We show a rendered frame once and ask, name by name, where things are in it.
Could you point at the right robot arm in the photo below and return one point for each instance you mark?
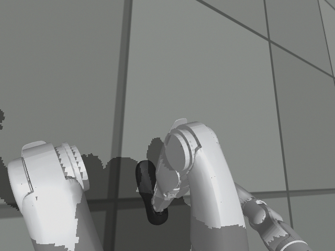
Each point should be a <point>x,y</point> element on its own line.
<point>276,234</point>

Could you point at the right robot foot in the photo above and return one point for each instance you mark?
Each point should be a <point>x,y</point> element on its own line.
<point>146,179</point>

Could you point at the right robot hand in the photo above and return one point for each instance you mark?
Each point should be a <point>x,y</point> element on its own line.
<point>244,195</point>

